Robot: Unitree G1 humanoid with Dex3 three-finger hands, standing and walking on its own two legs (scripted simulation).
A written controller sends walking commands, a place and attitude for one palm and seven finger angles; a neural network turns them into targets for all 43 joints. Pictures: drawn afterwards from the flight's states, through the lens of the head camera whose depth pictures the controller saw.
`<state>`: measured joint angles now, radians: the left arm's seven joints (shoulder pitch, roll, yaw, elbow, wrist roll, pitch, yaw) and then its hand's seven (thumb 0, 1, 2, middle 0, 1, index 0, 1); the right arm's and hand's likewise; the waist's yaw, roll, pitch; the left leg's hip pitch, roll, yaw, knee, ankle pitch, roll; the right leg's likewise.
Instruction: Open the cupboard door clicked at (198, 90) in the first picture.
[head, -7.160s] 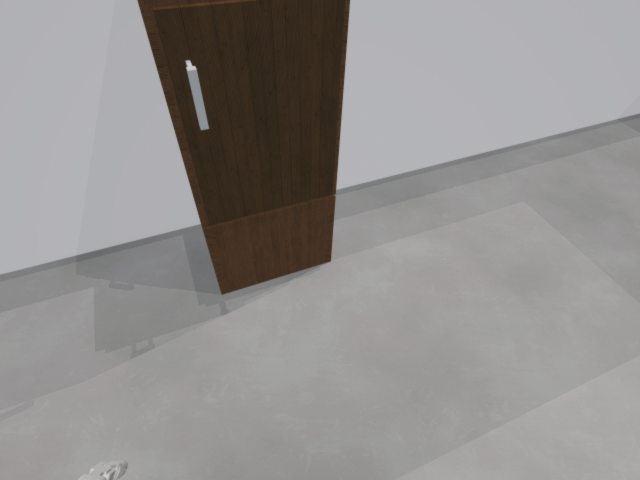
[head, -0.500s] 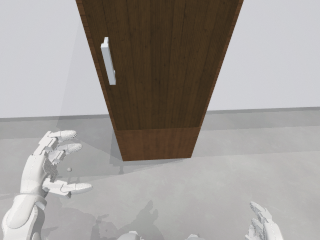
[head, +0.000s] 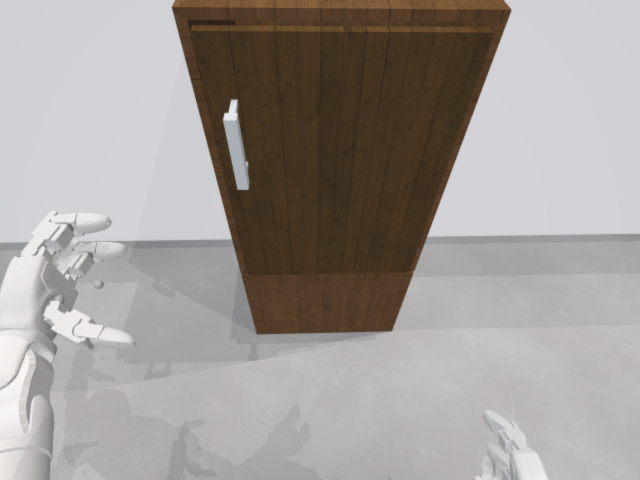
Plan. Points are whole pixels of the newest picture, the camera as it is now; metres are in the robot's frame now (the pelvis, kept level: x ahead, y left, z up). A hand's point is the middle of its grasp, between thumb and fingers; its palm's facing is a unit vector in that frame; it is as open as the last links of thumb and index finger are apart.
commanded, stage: raise the hand with hooked fingers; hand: left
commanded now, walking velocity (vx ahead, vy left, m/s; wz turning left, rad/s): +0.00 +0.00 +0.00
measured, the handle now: (238, 146) +0.58 +0.18 +0.07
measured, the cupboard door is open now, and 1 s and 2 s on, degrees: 0 0 0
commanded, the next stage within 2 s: move the hooked fingers beside the handle in 0.48 s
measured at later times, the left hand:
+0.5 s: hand (113, 294) +0.29 +0.26 +0.09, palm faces +0.12 -0.99 -0.03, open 14.0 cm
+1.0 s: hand (147, 249) +0.36 +0.25 +0.08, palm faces +0.10 -0.99 -0.01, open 14.0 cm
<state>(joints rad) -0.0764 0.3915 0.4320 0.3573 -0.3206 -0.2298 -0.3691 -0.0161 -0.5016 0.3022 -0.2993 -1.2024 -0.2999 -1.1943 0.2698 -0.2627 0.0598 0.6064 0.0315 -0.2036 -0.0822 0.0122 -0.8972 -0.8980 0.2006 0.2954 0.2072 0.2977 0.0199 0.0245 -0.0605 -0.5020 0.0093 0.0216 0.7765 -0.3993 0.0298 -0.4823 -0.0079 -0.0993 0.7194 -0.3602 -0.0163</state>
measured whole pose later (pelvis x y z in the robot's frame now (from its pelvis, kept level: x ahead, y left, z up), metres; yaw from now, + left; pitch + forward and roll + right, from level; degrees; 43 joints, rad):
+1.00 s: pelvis -0.01 -0.01 +0.00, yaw -1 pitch +9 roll -1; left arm -0.35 0.43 0.44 0.68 -0.26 -0.24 -0.37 -0.02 -0.50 0.30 -0.30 -1.20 -0.30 -1.20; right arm 0.30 -0.28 0.05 0.61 0.03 -0.15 -0.08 0.01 -0.90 -0.90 0.20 0.30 0.21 0.30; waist -0.03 0.01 -0.06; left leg -0.55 0.03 0.03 0.78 -0.38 0.01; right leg -0.54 0.01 -0.09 0.74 -0.35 -0.04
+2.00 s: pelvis -0.01 +0.01 -0.02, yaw -3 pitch +18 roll -3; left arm -0.86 0.60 0.50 1.18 -0.10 -0.37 -0.27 -0.02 -0.50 0.30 -0.30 -1.20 -0.30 -1.20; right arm 0.42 -0.28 0.05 0.64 -0.01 0.03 -0.03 0.01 -0.90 -0.90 0.20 0.30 0.21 0.30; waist -0.15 0.01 -0.09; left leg -0.78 0.04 0.05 0.90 -0.43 0.04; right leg -0.76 0.02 -0.07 0.81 -0.36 -0.01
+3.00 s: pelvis +0.01 +0.01 -0.02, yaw -3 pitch +20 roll -4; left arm -0.89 0.64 0.50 1.19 -0.07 -0.36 -0.26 -0.02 -0.50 0.30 -0.30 -1.20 -0.30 -1.20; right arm 0.39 -0.26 0.05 0.59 -0.02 0.09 -0.01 0.00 -0.90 -0.90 0.20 0.29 0.21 0.30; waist -0.17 0.01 -0.09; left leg -0.83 0.05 0.03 0.93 -0.46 0.04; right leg -0.79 0.03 -0.08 0.82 -0.38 -0.01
